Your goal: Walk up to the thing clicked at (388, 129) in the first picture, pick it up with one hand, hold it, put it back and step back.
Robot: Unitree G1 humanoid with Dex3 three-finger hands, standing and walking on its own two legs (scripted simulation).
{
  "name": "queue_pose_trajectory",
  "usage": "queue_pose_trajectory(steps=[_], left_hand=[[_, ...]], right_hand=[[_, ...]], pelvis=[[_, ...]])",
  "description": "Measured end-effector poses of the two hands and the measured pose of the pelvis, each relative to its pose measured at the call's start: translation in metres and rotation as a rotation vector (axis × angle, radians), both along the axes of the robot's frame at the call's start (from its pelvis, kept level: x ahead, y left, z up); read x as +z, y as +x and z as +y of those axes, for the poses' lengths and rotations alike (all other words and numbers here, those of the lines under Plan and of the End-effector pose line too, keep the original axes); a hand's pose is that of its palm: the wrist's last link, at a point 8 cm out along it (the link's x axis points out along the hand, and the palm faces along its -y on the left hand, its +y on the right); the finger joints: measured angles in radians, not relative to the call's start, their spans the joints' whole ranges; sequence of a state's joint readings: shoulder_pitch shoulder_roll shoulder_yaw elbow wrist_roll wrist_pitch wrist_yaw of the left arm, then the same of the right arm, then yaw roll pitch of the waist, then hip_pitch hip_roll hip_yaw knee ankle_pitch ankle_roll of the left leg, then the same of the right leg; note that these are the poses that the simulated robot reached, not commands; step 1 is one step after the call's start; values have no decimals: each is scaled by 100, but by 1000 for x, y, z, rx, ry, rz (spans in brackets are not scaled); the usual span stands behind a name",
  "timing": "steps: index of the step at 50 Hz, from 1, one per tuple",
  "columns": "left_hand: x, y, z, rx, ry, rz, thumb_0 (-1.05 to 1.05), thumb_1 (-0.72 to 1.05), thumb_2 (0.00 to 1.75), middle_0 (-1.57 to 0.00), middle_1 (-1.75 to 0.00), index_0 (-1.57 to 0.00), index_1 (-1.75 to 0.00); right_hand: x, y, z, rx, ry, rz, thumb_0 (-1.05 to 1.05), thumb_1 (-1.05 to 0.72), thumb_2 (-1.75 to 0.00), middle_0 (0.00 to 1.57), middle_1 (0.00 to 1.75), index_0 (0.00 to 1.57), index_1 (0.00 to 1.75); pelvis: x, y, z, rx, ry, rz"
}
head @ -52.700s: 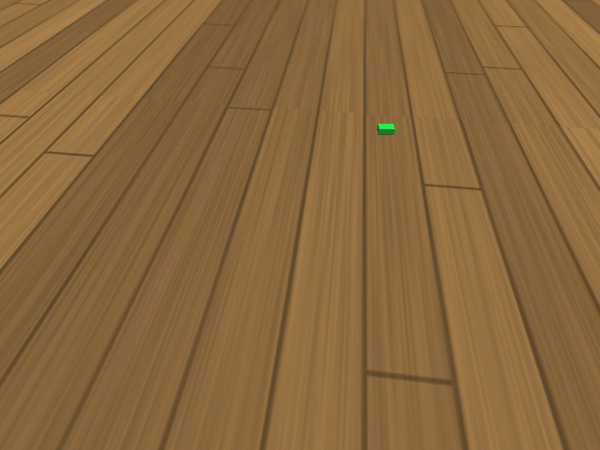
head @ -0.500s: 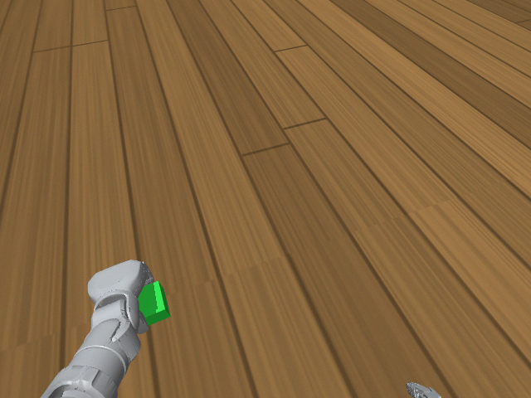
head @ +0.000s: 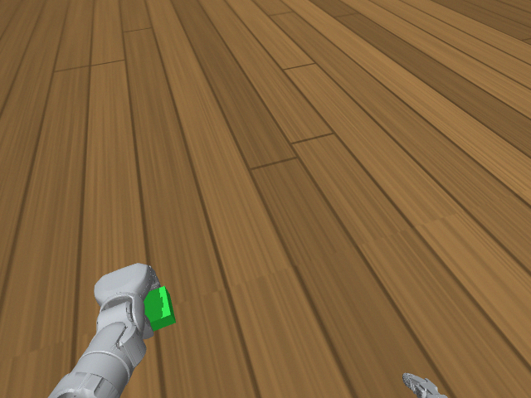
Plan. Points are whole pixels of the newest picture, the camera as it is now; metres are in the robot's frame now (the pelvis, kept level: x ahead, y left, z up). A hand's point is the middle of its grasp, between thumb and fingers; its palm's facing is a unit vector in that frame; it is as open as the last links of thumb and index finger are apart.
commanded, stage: hold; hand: left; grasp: from above
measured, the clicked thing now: (145, 313) +0.32 +0.22 -0.09
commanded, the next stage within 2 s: crouch in 1.18 s
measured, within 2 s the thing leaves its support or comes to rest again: neither
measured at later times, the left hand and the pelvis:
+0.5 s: hand (131, 314) +0.29 +0.22 -0.03, palm faces -0.39 -0.17 -0.91, open 8.6 cm; pelvis -0.01 +0.00 +0.00, yaw +0 degrees
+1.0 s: hand (125, 315) +0.29 +0.23 -0.02, palm faces -0.40 -0.16 -0.90, open 8.7 cm; pelvis -0.01 +0.00 +0.01, yaw +0 degrees
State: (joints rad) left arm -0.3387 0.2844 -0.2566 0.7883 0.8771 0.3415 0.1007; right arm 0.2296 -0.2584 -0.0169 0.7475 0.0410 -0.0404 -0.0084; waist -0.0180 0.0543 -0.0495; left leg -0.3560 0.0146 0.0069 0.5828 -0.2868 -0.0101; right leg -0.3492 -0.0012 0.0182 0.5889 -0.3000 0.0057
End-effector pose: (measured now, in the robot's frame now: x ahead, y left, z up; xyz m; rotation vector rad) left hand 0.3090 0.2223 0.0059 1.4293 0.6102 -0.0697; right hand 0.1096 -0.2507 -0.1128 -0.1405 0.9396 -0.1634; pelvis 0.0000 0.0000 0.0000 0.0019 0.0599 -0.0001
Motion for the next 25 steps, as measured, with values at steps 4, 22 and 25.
queue_pose_trajectory(steps=[4, 22, 25], left_hand=[[3, -4, -1, 0, 1, -3, 0, 28, 8, -84, -31, -88, -26], [17, -15, 0, -6, -4, -16, 0, 29, 10, -82, -33, -86, -29], [19, -16, 1, -8, -5, -15, 0, 29, 10, -82, -33, -85, -29]], right_hand=[[1, 0, 1, 7, 4, -7, 1, -88, -89, 20, 30, 20, 30], [9, 8, 4, 24, 6, -61, 1, -88, -89, 20, 30, 20, 30], [11, 10, 5, 26, 7, -70, 1, -88, -89, 20, 30, 20, 30]], pelvis=[[1, -2, 0, 1, 0, -9], [4, -10, 0, -1, 0, -41], [5, -10, 0, -1, 0, -46]])
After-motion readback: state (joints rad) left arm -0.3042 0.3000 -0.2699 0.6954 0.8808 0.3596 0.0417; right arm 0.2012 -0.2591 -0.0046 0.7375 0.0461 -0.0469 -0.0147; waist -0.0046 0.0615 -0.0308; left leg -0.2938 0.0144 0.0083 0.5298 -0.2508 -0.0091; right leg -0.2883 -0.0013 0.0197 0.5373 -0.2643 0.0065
